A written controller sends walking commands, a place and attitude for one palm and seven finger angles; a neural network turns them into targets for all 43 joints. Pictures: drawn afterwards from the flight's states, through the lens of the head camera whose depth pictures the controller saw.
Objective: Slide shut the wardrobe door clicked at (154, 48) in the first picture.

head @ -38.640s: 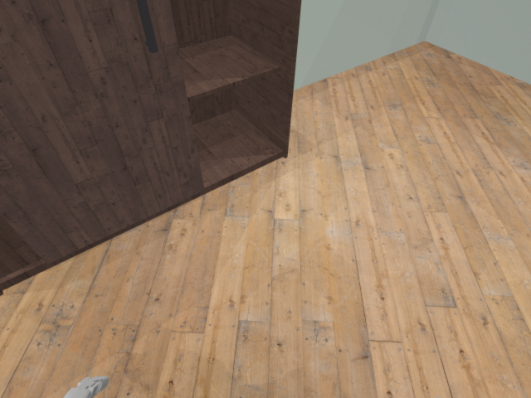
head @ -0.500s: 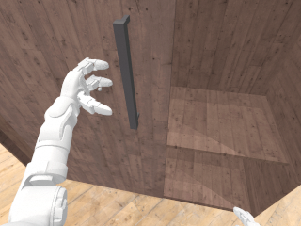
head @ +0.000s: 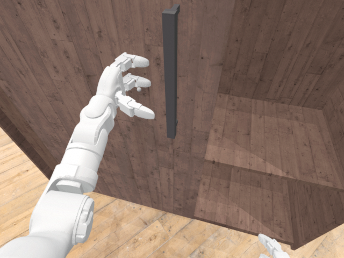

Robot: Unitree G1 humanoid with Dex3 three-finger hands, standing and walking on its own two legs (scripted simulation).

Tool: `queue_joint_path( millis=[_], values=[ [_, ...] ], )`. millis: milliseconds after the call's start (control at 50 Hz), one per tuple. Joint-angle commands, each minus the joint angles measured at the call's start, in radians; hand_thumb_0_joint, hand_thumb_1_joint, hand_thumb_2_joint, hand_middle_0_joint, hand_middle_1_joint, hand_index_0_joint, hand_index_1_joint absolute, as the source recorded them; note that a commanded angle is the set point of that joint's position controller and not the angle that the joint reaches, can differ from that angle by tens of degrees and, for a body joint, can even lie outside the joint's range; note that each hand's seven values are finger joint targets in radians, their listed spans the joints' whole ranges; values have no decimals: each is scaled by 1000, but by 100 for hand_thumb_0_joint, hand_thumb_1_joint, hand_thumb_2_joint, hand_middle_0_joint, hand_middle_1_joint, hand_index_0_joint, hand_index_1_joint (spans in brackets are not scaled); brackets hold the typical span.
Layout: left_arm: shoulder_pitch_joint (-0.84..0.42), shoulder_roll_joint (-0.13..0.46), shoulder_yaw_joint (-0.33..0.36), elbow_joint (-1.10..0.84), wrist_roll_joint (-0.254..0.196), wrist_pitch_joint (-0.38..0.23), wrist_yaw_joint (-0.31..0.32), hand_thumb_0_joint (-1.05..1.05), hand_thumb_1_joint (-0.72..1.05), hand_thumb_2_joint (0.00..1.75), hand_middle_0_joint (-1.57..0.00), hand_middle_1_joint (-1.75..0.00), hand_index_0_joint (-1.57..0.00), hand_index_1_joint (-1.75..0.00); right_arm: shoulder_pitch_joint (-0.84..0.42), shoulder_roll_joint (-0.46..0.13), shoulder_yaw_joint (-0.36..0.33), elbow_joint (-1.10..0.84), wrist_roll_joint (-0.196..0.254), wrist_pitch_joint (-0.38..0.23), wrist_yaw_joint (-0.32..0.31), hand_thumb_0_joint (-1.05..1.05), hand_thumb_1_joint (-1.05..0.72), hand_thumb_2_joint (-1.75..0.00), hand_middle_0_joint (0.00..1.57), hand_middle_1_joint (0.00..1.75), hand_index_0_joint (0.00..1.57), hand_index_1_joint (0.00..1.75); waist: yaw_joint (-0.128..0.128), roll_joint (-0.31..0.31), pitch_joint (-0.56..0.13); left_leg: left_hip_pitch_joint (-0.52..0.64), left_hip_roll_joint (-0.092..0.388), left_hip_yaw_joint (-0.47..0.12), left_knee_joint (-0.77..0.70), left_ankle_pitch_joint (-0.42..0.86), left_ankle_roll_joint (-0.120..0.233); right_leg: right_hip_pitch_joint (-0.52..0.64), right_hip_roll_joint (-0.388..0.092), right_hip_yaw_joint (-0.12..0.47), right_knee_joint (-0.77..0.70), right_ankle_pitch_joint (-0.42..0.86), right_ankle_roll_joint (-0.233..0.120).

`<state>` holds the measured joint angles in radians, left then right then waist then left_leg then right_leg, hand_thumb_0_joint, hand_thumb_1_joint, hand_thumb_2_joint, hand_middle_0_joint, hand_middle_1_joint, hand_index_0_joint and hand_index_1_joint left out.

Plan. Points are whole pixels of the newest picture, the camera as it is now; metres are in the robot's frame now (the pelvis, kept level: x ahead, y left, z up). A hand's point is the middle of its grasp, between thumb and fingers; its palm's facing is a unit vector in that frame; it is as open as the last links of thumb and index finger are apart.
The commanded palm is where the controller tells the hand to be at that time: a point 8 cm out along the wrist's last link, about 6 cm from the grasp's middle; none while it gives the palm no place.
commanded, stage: slide the fingers in behind the handle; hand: left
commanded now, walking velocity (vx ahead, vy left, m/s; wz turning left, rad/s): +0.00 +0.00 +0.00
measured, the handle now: (173, 84) +0.45 +0.03 +0.19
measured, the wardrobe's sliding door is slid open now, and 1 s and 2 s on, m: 0.52 0.52 0.52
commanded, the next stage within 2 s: move the hooked fingers beside the handle in 0.28 s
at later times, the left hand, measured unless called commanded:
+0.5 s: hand (152, 97) +0.41 +0.08 +0.18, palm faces -0.16 -0.99 -0.04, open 13.8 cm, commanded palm +0.40 +0.12 +0.19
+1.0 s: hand (150, 96) +0.42 +0.08 +0.18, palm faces -0.19 -0.98 -0.03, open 13.6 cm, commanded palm +0.40 +0.14 +0.19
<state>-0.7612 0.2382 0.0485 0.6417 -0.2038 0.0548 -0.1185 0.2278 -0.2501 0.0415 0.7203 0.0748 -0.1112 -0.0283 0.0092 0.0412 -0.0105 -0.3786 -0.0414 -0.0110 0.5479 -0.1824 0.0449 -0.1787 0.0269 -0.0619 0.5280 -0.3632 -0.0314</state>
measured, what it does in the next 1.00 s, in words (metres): stands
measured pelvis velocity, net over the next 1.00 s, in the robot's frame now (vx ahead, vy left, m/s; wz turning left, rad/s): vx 0.01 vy -0.02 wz -0.05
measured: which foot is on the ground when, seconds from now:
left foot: down 0.00-1.00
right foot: down 0.00-1.00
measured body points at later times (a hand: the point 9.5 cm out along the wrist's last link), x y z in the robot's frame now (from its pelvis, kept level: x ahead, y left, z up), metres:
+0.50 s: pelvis -0.01 +0.00 +0.00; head -0.01 -0.01 +0.45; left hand +0.42 +0.13 +0.18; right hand +0.11 -0.25 -0.11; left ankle +0.06 +0.09 -0.73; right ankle -0.05 -0.10 -0.73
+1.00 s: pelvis +0.01 -0.02 +0.01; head +0.01 -0.04 +0.46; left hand +0.42 +0.14 +0.18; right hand +0.14 -0.28 -0.09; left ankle +0.06 +0.09 -0.73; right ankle -0.05 -0.10 -0.73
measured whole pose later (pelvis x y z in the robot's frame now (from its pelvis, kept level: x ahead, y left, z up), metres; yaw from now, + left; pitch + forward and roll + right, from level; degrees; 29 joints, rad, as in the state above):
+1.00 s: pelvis +0.01 -0.02 +0.01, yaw -3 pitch +0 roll +0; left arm -0.58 0.27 0.13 0.54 -0.22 0.05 -0.20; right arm 0.23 -0.27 0.04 0.69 0.07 -0.11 -0.05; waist -0.03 0.04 -0.02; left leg -0.30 0.00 0.02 0.49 -0.19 0.02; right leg -0.11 0.06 -0.02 0.46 -0.34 -0.06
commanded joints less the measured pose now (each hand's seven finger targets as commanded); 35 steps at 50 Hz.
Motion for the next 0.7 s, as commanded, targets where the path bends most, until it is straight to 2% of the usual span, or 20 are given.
queue_joint_path(
  millis=[0,40,60,80,220,260,280,300,340,360,400,460,480,500,520,560,600,640,660,680],
  values=[
    [-539,-35,-85,-196,3,-59,-28,0,-50,30,-30,-120,-30,-120,-40,-135,-49,-122,2,-65,-7,0,-90,-90,20,30,20,30,-110,-8,-284,460,59,-102,-54,4,0,-311,11,40,-102,154,0],
    [-499,-30,-84,-185,3,-66,-26,0,-50,30,-30,-120,-30,-120,-38,-133,-50,-121,3,-65,-5,0,-90,-90,20,30,20,30,-103,-38,-279,443,65,-104,-59,-6,0,-294,10,39,-106,149,0],
    [-498,-42,-90,-168,-1,-63,-28,0,-50,30,-30,-120,-30,-120,-44,-134,-46,-123,3,-66,-5,0,-90,-90,20,30,20,30,-105,-39,-246,419,63,-105,-66,-37,-1,-301,11,39,-106,133,1],
    [-520,-10,-63,-173,-2,-66,-26,0,-50,30,-30,-120,-30,-120,-38,-139,-48,-121,3,-67,-6,0,-90,-90,20,30,20,30,-105,-50,-255,414,63,-108,-70,-54,-1,-297,11,40,-109,125,1],
    [-479,-2,-37,-220,-15,-77,-6,0,-50,30,-30,-120,-30,-120,-55,-134,-44,-132,2,-84,-7,0,-90,-90,20,30,20,30,-81,-19,-254,415,72,-115,-95,-91,-8,-284,11,39,-110,107,0],
    [-490,-20,-63,-242,-5,-88,6,0,-50,30,-30,-120,-30,-120,-60,-130,-45,-131,3,-87,-7,0,-90,-90,20,30,20,30,-94,-23,-233,411,76,-114,-100,-109,-6,-286,10,42,-113,102,4],
    [-482,7,-35,-233,-4,-87,13,0,-50,30,-30,-120,-30,-120,-52,-133,-47,-127,1,-88,-9,0,-90,-90,20,30,20,30,-89,-47,-240,408,78,-116,-102,-112,-6,-283,11,42,-114,98,5],
    [-493,23,-22,-252,-4,-88,19,0,-50,30,-30,-120,-30,-120,-56,-135,-46,-129,0,-88,-9,0,-90,-90,20,30,20,30,-84,-26,-258,413,77,-109,-103,-108,-7,-277,10,46,-116,97,5],
    [-507,66,16,-260,-4,-91,40,0,-50,30,-30,-120,-30,-120,-51,-134,-45,-121,-3,-84,-14,0,-90,-90,20,30,20,30,-80,-51,-267,411,80,-105,-108,-99,-6,-252,9,44,-123,102,6],
    [-497,49,6,-264,-3,-89,42,0,-50,30,-30,-120,-30,-120,-62,-131,-45,-127,-2,-86,-14,0,-90,-90,20,30,20,30,-79,-62,-256,410,78,-97,-105,-85,-3,-250,12,48,-129,105,8],
    [-498,21,-20,-270,2,-87,37,0,-50,30,-30,-120,-30,-120,-57,-129,-45,-126,-2,-93,-15,0,-90,-90,20,30,20,30,-85,-35,-262,434,79,-97,-104,-71,-4,-261,12,47,-128,113,8],
    [-485,75,20,-226,0,-80,33,0,-50,30,-30,-120,-30,-120,-57,-131,-39,-116,-2,-84,-21,0,-90,-90,20,30,20,30,-83,-50,-219,389,70,-74,-99,-68,2,-241,11,56,-149,112,9],
    [-496,95,36,-232,1,-81,31,0,-50,30,-30,-120,-30,-120,-51,-133,-40,-116,-3,-85,-24,0,-90,-90,20,30,20,30,-82,-55,-240,398,69,-74,-100,-61,1,-231,11,56,-150,115,9],
    [-491,66,10,-248,1,-83,22,0,-50,30,-30,-120,-30,-120,-57,-130,-40,-122,-1,-89,-23,0,-90,-90,20,30,20,30,-82,-32,-251,416,66,-69,-96,-37,2,-232,11,58,-151,127,8],
    [-484,77,24,-256,-3,-82,18,0,-50,30,-30,-120,-30,-120,-55,-130,-42,-125,-2,-92,-24,0,-90,-90,20,30,20,30,-81,-38,-267,428,67,-67,-90,-15,4,-228,10,59,-153,141,9],
    [-478,97,39,-236,-9,-83,10,0,-50,30,-30,-120,-30,-120,-56,-131,-38,-118,-1,-88,-25,0,-90,-90,20,30,20,30,-81,-44,-247,404,61,-57,-86,-5,7,-213,10,63,-163,153,10],
    [-447,112,53,-250,-10,-84,-3,0,-50,30,-30,-120,-30,-120,-57,-131,-40,-127,-1,-88,-24,0,-90,-90,20,30,20,30,-72,-39,-267,412,57,-44,-79,37,9,-192,9,65,-164,186,10],
    [-428,114,56,-238,-16,-85,-13,0,-50,30,-30,-120,-30,-120,-55,-129,-40,-126,-2,-87,-26,0,-90,-90,20,30,20,30,-71,-73,-260,394,55,-37,-74,60,14,-168,6,66,-169,216,13],
    [-423,155,95,-254,-20,-88,-14,0,-50,30,-30,-120,-30,-120,-56,-134,-41,-129,-1,-86,-26,0,-90,-90,20,30,20,30,-62,-78,-276,391,51,-35,-74,71,15,-150,7,70,-169,235,13],
    [-395,161,103,-252,-21,-85,-22,0,-50,30,-30,-120,-30,-120,-62,-132,-41,-136,-1,-86,-25,0,-90,-90,20,30,20,30,-55,-76,-274,384,46,-24,-71,86,18,-136,5,76,-171,259,15]
  ],
)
